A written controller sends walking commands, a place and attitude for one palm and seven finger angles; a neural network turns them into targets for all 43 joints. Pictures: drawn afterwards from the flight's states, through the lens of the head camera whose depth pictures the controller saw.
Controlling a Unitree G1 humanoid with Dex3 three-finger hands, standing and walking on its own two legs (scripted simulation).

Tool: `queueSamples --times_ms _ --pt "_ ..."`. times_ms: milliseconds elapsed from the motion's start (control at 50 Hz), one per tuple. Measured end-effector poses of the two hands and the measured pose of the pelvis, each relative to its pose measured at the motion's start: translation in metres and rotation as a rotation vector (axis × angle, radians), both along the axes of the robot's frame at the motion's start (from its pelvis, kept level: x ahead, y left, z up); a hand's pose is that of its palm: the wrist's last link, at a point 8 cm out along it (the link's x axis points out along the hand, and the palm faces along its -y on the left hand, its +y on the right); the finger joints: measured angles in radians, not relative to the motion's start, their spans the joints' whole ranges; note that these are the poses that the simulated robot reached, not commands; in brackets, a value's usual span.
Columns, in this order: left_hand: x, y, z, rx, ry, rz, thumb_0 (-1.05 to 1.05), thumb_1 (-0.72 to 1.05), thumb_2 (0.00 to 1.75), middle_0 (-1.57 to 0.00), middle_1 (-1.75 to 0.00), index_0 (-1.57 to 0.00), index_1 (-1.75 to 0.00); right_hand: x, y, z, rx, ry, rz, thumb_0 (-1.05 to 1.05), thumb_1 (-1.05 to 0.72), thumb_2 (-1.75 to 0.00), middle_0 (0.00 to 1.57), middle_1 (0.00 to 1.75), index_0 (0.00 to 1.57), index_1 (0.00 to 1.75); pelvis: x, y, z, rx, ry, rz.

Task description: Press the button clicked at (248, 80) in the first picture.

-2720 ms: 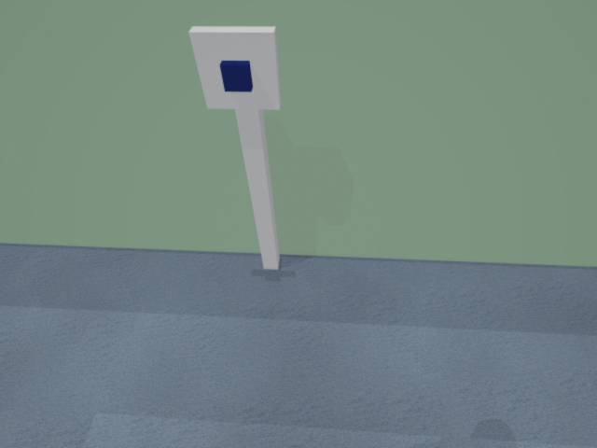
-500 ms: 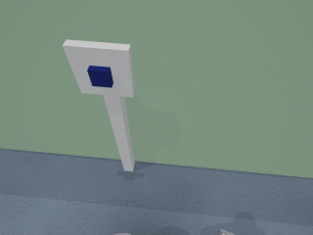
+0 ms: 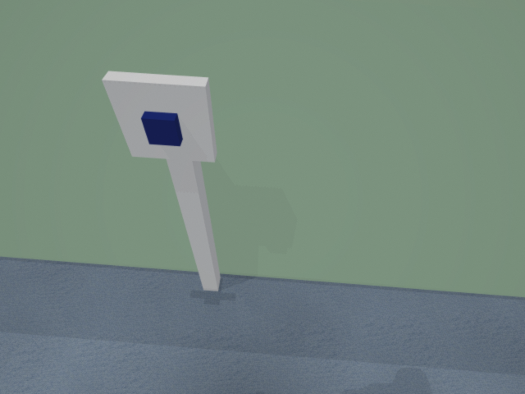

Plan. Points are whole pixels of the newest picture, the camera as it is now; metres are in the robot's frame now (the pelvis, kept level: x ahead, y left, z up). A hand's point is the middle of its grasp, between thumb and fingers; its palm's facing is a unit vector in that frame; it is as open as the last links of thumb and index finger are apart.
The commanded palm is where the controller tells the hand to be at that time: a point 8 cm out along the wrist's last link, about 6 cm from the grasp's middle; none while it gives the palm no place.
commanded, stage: come to a stop and stand still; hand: left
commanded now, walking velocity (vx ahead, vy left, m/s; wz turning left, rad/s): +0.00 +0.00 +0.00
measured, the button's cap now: (163, 128) +0.55 +0.23 +0.08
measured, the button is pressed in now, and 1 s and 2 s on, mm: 0 0 0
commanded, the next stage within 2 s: look again from close up in 0.40 s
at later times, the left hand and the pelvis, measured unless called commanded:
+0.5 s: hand out of the picture -0.01 +0.19 -0.17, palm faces +0.02 -0.98 -0.19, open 7.4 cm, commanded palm none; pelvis +0.01 +0.02 +0.01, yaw -1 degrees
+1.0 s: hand out of the picture +0.06 +0.18 -0.17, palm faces -0.02 -0.97 -0.25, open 7.3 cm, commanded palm none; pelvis +0.03 +0.00 +0.00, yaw -2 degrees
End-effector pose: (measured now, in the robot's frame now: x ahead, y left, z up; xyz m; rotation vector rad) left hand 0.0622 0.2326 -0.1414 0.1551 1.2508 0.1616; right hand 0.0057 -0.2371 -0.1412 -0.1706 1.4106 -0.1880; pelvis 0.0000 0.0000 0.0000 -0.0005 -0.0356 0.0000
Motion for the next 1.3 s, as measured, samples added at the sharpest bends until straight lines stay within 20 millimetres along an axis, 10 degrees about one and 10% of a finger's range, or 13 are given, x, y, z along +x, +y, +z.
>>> queueSamples --times_ms 320,520,780,1140,1300 --pt "-0.072 0.016 0.002 0.004 0.181 0.033 0.0 0.91 0.9 -0.2 -0.3 -0.2 -0.3 -0.031 0.049 -0.003 0.085 0.037 -0.028 0.01 -0.91 -0.9 0.2 0.3 0.2 0.3 -0.001 0.016 0.005 0.005 0.016 -0.013" --pt "-0.075 0.003 0.0 -0.014 0.206 0.021 0.0 0.91 0.9 -0.2 -0.3 -0.2 -0.3 -0.025 0.043 -0.003 0.07 0.034 -0.035 0.0 -0.91 -0.9 0.2 0.3 0.2 0.3 0.005 0.015 0.005 0.002 0.019 -0.022" --pt "-0.032 0.004 0.006 0.028 0.101 -0.028 0.01 0.91 0.9 -0.2 -0.3 -0.2 -0.3 0.012 0.036 -0.017 0.087 -0.098 -0.017 0.01 -0.93 -0.9 0.2 0.3 0.2 0.3 0.023 0.014 -0.002 0.015 0.015 -0.035" --pt "-0.008 -0.012 0.006 0.037 0.101 -0.038 0.01 0.92 0.9 -0.2 -0.3 -0.2 -0.3 0.0 0.017 -0.014 0.086 0.013 -0.029 0.0 -0.91 -0.9 0.2 0.3 0.2 0.3 0.033 -0.007 0.0 0.012 0.027 -0.037" --pt "0.129 -0.009 0.127 0.037 -0.84 0.049 0.02 0.92 0.9 -0.27 -0.37 -0.27 -0.37 0.092 -0.022 0.015 -0.057 -0.505 0.018 0.01 -0.91 -0.9 0.2 0.3 0.2 0.3 0.021 -0.006 -0.009 0.015 0.068 0.002"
